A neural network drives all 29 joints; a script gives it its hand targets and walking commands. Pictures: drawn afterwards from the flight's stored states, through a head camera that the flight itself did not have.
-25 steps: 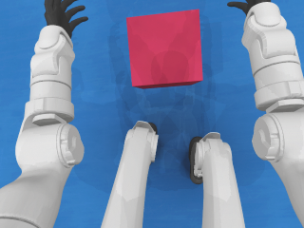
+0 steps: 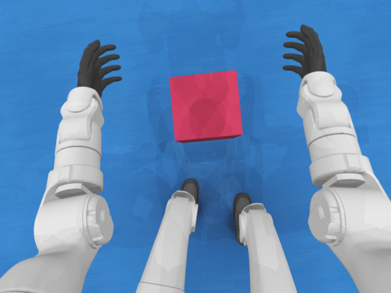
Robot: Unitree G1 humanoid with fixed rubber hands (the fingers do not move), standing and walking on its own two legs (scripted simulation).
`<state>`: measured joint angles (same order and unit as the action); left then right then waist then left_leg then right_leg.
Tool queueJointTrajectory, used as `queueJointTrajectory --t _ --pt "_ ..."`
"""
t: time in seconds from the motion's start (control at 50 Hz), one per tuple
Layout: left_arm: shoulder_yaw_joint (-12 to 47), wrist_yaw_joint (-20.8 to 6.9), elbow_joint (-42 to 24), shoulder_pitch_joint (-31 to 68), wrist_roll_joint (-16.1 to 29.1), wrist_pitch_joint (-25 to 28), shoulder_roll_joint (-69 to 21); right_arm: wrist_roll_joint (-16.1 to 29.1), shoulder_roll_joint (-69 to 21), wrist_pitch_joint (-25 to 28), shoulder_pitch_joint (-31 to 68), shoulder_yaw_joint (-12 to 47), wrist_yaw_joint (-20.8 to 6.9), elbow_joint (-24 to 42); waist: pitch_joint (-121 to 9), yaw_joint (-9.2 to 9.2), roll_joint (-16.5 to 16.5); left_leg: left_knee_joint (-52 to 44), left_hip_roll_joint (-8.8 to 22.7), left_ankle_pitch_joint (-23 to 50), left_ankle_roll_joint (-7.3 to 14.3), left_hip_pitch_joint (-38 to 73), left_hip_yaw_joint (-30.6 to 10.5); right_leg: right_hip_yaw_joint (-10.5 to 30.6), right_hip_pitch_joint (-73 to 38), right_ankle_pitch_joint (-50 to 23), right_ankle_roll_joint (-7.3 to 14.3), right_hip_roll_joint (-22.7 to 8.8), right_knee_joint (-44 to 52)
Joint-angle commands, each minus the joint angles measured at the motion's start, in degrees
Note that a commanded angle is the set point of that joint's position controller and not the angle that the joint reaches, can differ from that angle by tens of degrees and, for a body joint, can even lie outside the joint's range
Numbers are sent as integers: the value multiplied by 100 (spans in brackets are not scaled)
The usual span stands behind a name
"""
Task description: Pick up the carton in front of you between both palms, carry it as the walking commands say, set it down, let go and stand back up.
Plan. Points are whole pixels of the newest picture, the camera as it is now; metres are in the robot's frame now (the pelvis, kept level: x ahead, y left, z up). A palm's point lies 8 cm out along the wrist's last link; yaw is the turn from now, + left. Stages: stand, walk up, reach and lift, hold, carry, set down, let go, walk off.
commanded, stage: let go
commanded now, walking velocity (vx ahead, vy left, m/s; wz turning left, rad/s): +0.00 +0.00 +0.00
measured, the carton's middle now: (205, 111) +0.48 +0.07 -0.53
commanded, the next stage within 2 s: stand in 1.22 s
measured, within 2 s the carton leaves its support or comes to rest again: neither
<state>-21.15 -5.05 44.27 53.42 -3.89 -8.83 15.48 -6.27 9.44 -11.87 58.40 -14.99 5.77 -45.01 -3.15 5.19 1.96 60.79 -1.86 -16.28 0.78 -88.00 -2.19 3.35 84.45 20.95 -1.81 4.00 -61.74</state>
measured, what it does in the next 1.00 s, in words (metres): rises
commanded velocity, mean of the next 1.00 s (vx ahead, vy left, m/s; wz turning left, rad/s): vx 0.00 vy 0.00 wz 0.00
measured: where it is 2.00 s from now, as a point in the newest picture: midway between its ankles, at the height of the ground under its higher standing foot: (214, 220)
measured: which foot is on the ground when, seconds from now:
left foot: down 0.00-1.00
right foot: down 0.00-1.00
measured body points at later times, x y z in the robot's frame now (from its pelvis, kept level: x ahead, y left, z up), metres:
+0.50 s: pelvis +0.06 +0.00 +0.09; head +0.21 +0.01 +0.52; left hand +0.29 +0.26 +0.00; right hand +0.35 -0.19 -0.01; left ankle +0.08 +0.10 -0.62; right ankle +0.05 -0.13 -0.62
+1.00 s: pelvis +0.08 -0.03 +0.12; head +0.10 -0.03 +0.57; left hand +0.25 +0.21 +0.04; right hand +0.26 -0.26 +0.04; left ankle +0.08 +0.10 -0.62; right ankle +0.05 -0.13 -0.62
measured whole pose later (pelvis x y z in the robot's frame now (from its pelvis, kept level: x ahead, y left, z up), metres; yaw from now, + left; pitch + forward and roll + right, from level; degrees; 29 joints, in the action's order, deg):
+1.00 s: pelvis +0.08 -0.03 +0.12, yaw +2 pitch -4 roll +1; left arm -3.0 -4.5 24.4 -12.2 -1.2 -7.1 12.0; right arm 0.0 12.1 -6.6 -13.0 -1.8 -3.5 -24.6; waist 5.7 -0.1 1.6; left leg 24.5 -1.0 -13.7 -1.1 -6.9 -3.4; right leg 2.9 3.7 17.9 2.2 2.6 -25.7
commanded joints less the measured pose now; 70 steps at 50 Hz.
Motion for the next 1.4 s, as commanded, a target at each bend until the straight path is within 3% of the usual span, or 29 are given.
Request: queueJointTrajectory --t 0.0,0.12,0.32,0.46,0.58,0.72,0.86,1.06,1.08,1.12,1.2,1.22,1.26,1.3,1.38 --pt "103 -136 -954 -88 -151 141 817 -104 155 142 -48 45 132 1134 -5794 264 -35 -518 -127 2923 -170 5135 377 -435 -2652 -1665 -168 199 881" --pt "577 -216 -1518 -1363 28 328 668 53 103 425 -1370 289 79 1914 -4765 195 -307 -1139 1 3007 -170 6405 81 -420 -2649 -1217 -105 145 1548" --pt "1160 -92 -1634 -3776 412 765 198 83 195 944 -3851 462 -290 1607 -3425 -103 -491 -1889 193 3562 -234 7805 -295 -367 -3213 -1010 54 58 2365" --pt "1474 75 -2089 -5246 510 1003 125 289 355 1248 -5156 684 -491 1824 -2418 -170 -451 -2589 166 3291 -235 8095 -227 -269 -4759 -1337 127 -37 3024" --pt "1656 102 -2367 -6140 551 1022 120 414 465 1325 -6078 923 -613 2120 -1324 -296 -106 -3283 16 2354 -234 8020 36 -184 -6423 -1697 100 -158 3672" --pt "1722 70 -2501 -6425 487 752 239 545 572 1073 -6711 1098 -776 2365 -66 -488 150 -3711 -119 1377 -191 8336 217 -75 -7042 -1510 58 -323 4215" --pt "1622 67 -2504 -6445 316 357 306 647 623 723 -6841 1218 -906 2567 607 -465 23 -3668 -211 1164 -153 8830 293 -17 -6993 -1350 92 -469 4407" --pt "1618 89 -2536 -6470 258 197 265 559 692 522 -6861 1150 -908 2612 527 -495 -32 -3663 -167 1554 -123 8840 228 -83 -7526 -2110 29 -330 4141" --pt "1589 236 -2838 -6254 158 -97 458 646 720 702 -7196 1156 -780 2247 194 -525 -148 -3471 -308 1439 -187 8590 251 -53 -7836 -2659 55 -369 3959" --pt "1706 334 -2729 -6398 244 -183 386 670 726 749 -7078 1187 -706 2341 198 -556 31 -3474 -302 1432 -132 8430 199 -13 -7819 -2866 19 -345 3823" --pt "1792 417 -2746 -6442 310 -258 300 696 774 759 -6900 1224 -704 2363 255 -511 -20 -3462 -251 1627 -128 8372 140 -91 -7642 -2554 71 -300 3808" --pt "1603 607 -2025 -6223 274 142 968 327 1384 861 -6855 1090 -539 1510 491 -370 576 -3380 343 1449 -222 7685 -93 -33 -7212 -1443 -2 -507 3767" --pt "1653 632 -1881 -6304 162 449 822 288 1502 991 -6885 1034 -462 1358 425 -496 114 -3508 425 804 -153 7599 -258 212 -7118 -582 102 -560 3837" --pt "1647 610 -1716 -6260 164 600 787 324 1495 1098 -6733 1045 -456 1197 406 -491 -186 -3687 461 304 -88 7419 -390 240 -7181 -513 152 -557 3762" --pt "1618 573 -1342 -6306 162 772 906 364 1519 1214 -6592 1049 -479 885 88 -469 -299 -3618 520 1051 0 7597 -422 253 -7412 -1139 162 -610 3693"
